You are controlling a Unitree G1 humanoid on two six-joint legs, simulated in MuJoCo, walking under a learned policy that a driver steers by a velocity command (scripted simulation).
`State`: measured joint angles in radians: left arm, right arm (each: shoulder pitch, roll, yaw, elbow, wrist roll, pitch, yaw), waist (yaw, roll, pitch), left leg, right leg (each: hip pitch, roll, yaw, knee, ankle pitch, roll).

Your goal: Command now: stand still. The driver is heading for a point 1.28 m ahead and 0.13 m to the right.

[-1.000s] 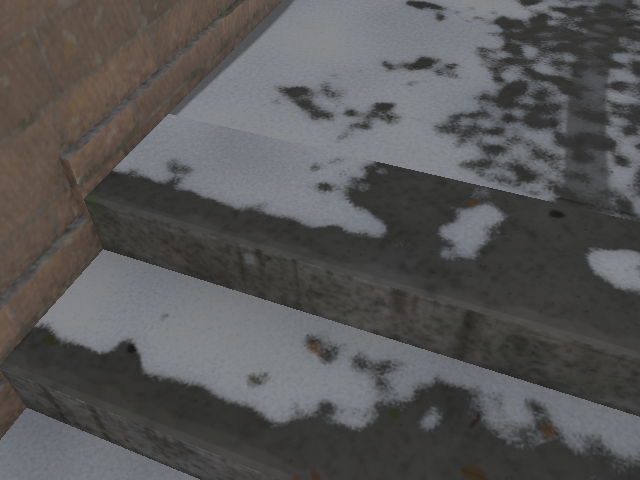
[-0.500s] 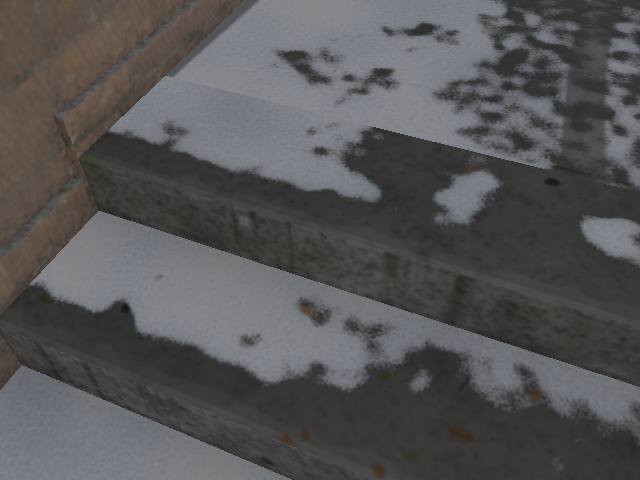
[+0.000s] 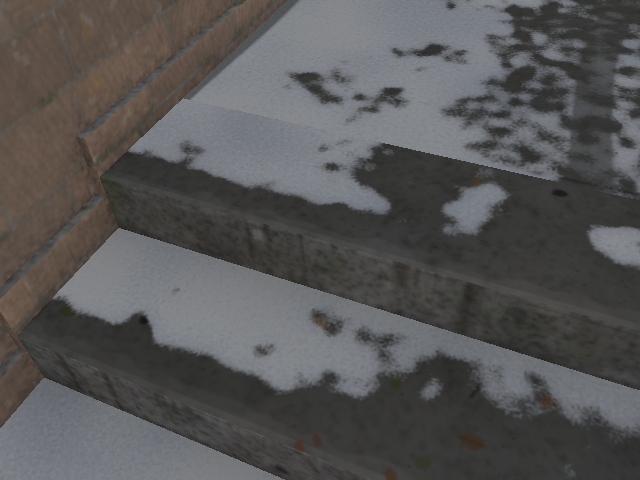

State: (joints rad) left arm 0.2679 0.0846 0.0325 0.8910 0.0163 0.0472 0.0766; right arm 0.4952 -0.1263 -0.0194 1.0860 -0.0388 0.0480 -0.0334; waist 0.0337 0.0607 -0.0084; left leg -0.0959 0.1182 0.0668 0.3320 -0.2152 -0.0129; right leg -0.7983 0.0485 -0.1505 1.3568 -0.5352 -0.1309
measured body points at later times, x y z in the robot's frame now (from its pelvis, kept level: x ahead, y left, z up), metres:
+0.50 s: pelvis -0.01 -0.03 -0.01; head +0.00 -0.03 +0.44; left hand +0.12 +0.18 -0.14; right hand -0.07 -0.23 -0.17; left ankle -0.10 +0.08 -0.75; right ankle -0.06 -0.12 -0.58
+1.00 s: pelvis +0.06 -0.08 +0.07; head +0.07 -0.10 +0.52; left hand +0.26 +0.14 -0.02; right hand +0.09 -0.37 -0.06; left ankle +0.13 -0.08 -0.60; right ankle -0.07 -0.17 -0.53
